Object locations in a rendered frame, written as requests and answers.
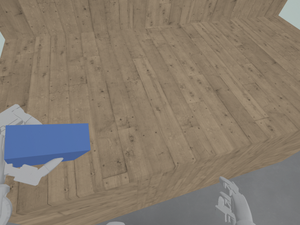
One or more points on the robot left forearm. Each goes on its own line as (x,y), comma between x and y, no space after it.
(5,204)

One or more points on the right robot hand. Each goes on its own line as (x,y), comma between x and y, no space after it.
(236,208)

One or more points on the sponge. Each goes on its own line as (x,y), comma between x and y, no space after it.
(39,144)

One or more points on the table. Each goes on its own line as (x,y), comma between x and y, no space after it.
(176,93)

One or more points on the left robot hand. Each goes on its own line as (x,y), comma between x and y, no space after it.
(15,115)

